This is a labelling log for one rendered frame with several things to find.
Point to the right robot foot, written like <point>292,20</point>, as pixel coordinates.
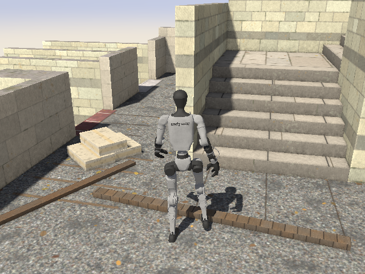
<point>205,223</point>

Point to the left robot forearm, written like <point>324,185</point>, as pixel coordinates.
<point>157,146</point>

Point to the robot left hand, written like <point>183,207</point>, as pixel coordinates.
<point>162,151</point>

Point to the robot head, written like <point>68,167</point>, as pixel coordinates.
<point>180,99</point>

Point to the robot left upper arm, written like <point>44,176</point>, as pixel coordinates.
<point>161,129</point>

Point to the right robot forearm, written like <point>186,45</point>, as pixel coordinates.
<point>210,153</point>

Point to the robot right hand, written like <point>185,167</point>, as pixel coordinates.
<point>216,168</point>

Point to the robot right upper arm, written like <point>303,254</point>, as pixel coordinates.
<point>198,119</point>

